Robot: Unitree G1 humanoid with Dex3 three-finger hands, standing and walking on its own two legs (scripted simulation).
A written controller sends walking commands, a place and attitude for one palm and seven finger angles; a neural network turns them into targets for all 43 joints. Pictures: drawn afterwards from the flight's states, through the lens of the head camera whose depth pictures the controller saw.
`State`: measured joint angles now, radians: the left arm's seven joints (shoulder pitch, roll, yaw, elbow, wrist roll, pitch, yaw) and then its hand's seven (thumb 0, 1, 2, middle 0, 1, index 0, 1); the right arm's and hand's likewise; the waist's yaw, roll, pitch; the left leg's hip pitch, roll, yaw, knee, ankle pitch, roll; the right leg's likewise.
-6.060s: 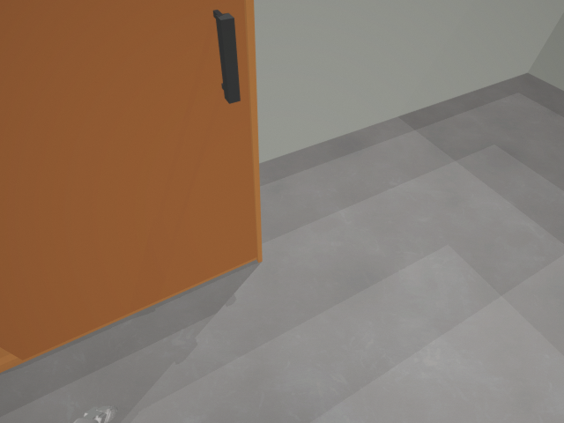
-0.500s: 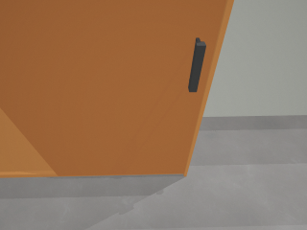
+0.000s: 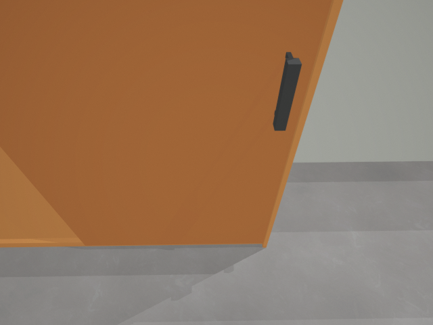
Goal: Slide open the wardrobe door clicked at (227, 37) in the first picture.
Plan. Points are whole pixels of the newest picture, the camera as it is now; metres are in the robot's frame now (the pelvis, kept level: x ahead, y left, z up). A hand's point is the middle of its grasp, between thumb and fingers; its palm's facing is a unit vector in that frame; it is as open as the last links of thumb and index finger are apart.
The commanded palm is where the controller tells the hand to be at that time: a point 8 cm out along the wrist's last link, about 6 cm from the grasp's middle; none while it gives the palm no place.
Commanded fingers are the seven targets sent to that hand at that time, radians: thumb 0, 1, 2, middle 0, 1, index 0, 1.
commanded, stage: look again from close up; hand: right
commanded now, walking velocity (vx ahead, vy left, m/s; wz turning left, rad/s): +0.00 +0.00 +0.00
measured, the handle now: (283, 92) +0.59 -0.12 +0.13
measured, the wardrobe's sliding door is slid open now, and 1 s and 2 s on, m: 0.00 0.00 0.00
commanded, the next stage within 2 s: none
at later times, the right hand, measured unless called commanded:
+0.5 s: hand out of the picture +0.01 -0.18 -0.18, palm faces +0.02 +0.98 -0.19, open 7.4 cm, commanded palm none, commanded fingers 0.00 -0.90 -0.90 0.20 0.30 0.20 0.30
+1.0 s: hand out of the picture +0.00 -0.17 -0.18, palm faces +0.02 +0.99 -0.17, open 7.4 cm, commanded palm none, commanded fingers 0.00 -0.90 -0.90 0.20 0.30 0.20 0.30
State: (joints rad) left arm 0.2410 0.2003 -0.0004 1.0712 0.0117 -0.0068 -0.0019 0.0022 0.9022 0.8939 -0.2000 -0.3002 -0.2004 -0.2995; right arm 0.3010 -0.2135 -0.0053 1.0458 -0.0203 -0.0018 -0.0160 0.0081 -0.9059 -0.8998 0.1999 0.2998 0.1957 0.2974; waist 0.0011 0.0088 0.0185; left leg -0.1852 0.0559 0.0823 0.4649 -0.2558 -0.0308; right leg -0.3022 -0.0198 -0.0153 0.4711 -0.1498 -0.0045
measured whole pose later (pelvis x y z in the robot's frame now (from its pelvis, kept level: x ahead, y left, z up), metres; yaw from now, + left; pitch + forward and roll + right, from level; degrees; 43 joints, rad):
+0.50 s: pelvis +0.01 +0.00 +0.00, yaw +0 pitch -2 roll +1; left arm 0.23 0.18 0.00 1.10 0.01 -0.01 0.01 0.00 0.90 0.89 -0.20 -0.30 -0.20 -0.30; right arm 0.31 -0.19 0.00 1.07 -0.02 0.00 -0.02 0.01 -0.91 -0.90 0.20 0.30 0.20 0.30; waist -0.01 0.01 0.02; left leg -0.15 0.05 0.08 0.44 -0.26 -0.03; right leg -0.27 -0.02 -0.02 0.46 -0.16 0.00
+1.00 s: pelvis +0.01 +0.00 +0.00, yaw +0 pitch -1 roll +1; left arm 0.26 0.16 0.00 1.12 0.01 -0.01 0.01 0.00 0.91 0.89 -0.20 -0.30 -0.20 -0.30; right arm 0.34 -0.16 0.00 1.09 -0.02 0.00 -0.02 0.01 -0.91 -0.90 0.20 0.30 0.19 0.30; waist -0.01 0.02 0.02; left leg -0.14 0.05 0.07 0.43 -0.26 -0.03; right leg -0.26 -0.02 -0.02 0.45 -0.16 0.00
